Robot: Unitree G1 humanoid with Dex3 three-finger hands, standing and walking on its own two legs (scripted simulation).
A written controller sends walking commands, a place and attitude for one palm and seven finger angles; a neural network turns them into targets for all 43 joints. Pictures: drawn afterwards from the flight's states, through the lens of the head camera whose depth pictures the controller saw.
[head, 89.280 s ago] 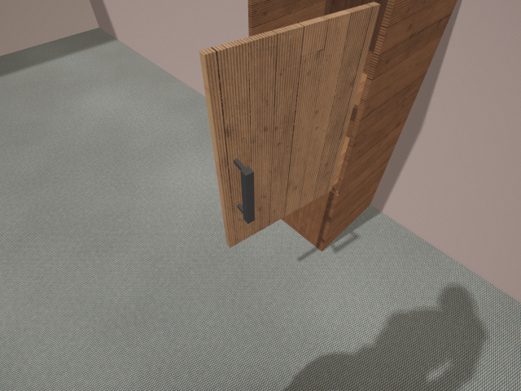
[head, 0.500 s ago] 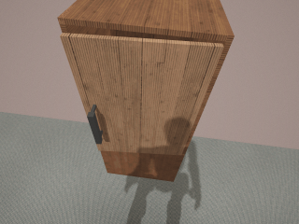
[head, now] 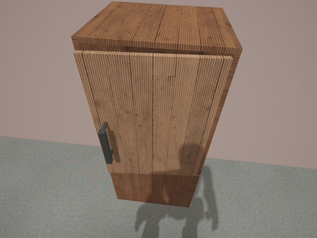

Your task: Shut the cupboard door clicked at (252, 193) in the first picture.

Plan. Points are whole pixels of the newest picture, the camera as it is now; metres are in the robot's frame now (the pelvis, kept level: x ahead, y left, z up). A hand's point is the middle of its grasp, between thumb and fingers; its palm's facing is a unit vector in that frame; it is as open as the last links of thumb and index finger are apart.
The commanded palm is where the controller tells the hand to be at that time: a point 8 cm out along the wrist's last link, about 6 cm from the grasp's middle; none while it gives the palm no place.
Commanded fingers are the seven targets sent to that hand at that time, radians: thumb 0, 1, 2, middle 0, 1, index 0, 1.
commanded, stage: look again from close up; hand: left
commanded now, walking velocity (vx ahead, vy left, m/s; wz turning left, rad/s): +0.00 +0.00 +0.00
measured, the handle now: (107, 143) +0.46 +0.22 -0.09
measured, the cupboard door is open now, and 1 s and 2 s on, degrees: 5 5 5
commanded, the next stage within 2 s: raise the hand and make a fist in 0.26 s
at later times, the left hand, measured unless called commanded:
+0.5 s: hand out of the picture +0.12 +0.21 -0.07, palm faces +0.22 -0.96 -0.15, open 7.3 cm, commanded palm +0.08 +0.25 -0.07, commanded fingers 0.00 0.90 0.90 -0.33 -0.44 -0.33 -0.44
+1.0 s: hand (87, 236) +0.15 +0.18 -0.05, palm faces +0.05 -1.00 -0.08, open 5.1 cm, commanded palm +0.12 +0.24 -0.07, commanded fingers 0.00 0.90 0.90 -0.79 -0.94 -0.79 -0.94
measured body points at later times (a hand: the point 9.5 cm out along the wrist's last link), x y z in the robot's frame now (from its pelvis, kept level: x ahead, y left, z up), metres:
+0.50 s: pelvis -0.03 +0.02 -0.01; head -0.03 +0.02 +0.44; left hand +0.10 +0.26 -0.06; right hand +0.05 -0.22 -0.13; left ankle +0.02 +0.11 -0.73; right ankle +0.02 -0.11 -0.73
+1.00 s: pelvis -0.03 +0.00 -0.14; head +0.04 +0.01 +0.31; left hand +0.14 +0.24 -0.04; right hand +0.22 -0.19 -0.19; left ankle +0.02 +0.11 -0.73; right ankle +0.02 -0.11 -0.73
